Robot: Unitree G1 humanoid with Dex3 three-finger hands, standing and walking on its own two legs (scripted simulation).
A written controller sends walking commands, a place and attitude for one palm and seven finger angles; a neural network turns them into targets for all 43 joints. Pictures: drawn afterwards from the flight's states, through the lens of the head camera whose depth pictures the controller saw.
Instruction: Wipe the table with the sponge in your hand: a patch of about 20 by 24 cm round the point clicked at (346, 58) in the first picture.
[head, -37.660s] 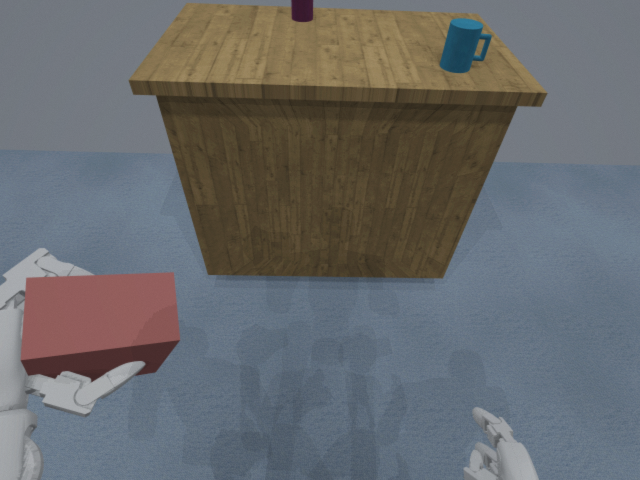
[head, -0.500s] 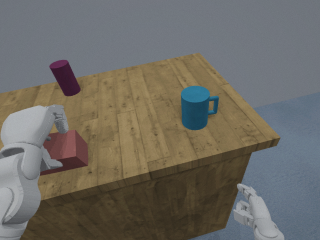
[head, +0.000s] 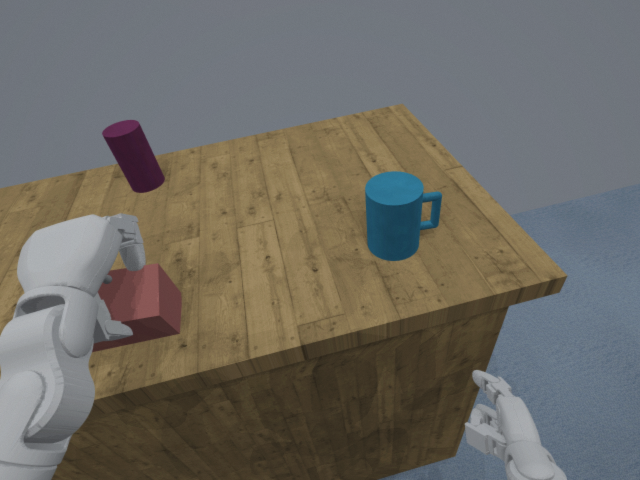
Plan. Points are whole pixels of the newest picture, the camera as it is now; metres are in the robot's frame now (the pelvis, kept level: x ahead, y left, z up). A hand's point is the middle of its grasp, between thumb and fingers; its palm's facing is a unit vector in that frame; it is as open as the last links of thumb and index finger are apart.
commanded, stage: wipe forward along the first lane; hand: left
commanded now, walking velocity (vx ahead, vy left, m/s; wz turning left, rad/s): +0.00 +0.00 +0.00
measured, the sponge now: (118, 316) +0.25 +0.30 +0.11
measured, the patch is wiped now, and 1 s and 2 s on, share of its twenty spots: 0.40 0.45 0.60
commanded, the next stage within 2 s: slide across to the middle lane in 1.62 s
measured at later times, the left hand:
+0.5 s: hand (115, 258) +0.28 +0.29 +0.18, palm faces +0.06 +0.01 -1.00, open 9.7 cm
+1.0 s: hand (113, 237) +0.32 +0.32 +0.18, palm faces -0.02 +0.03 -1.00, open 9.8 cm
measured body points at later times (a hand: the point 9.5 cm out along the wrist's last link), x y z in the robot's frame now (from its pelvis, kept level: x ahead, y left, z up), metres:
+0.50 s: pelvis +0.00 -0.01 +0.00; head -0.01 -0.07 +0.44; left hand +0.28 +0.29 +0.23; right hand +0.24 -0.21 -0.09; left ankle +0.01 +0.10 -0.74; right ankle +0.02 -0.08 -0.74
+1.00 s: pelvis +0.00 -0.01 +0.00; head -0.01 -0.06 +0.44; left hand +0.32 +0.32 +0.23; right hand +0.18 -0.25 -0.11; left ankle +0.01 +0.10 -0.74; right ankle +0.02 -0.08 -0.74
